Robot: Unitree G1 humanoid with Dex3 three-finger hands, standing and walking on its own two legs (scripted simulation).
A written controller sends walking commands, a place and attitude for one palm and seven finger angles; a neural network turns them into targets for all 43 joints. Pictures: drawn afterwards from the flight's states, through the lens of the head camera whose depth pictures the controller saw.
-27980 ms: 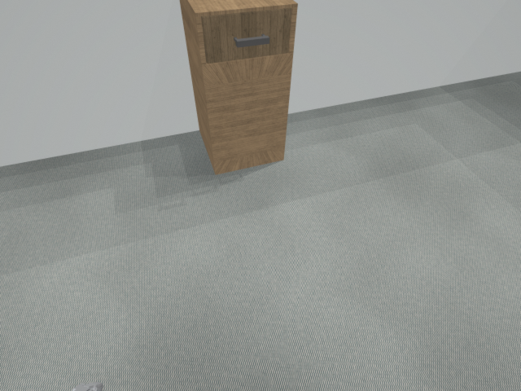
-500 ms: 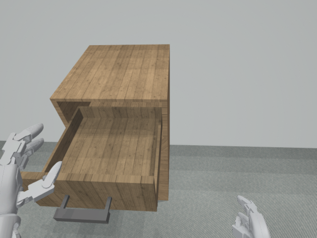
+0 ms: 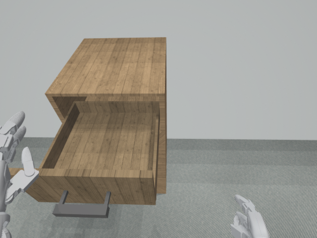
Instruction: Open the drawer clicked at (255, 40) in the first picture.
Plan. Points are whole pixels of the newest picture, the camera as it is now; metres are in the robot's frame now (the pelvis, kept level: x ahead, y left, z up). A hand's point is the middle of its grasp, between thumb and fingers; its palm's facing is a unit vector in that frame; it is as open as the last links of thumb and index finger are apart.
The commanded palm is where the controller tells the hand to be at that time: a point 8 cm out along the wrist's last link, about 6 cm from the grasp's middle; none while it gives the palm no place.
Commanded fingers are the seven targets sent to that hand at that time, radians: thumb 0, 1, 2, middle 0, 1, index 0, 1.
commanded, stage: step back with the hand held close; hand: left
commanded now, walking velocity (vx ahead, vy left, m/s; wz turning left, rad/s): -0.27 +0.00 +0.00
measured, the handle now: (84, 202) +0.21 +0.23 -0.04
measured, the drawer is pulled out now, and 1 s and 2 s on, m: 0.30 0.30 0.30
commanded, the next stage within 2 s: stop stepping back and stand still in 1.16 s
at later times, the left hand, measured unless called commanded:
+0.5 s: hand (21, 192) +0.15 +0.26 +0.15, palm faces +0.35 -0.79 -0.50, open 7.4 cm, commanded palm +0.09 +0.30 +0.17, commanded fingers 0.00 0.90 0.90 -0.20 -0.30 -0.20 -0.30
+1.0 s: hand out of the picture +0.08 +0.23 +0.15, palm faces +0.25 -0.83 -0.50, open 7.4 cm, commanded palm +0.01 +0.28 +0.17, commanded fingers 0.00 0.90 0.90 -0.20 -0.30 -0.20 -0.30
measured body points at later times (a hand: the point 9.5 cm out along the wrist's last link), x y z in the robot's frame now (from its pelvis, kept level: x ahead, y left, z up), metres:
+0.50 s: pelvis -0.04 +0.02 -0.01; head +0.00 +0.02 +0.43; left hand +0.13 +0.30 +0.18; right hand +0.15 -0.20 -0.09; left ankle +0.00 +0.11 -0.74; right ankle -0.01 -0.09 -0.74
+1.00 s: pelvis -0.13 +0.00 -0.01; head -0.07 +0.01 +0.43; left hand +0.06 +0.27 +0.18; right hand +0.07 -0.21 -0.09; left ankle -0.04 +0.12 -0.74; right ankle -0.17 -0.11 -0.75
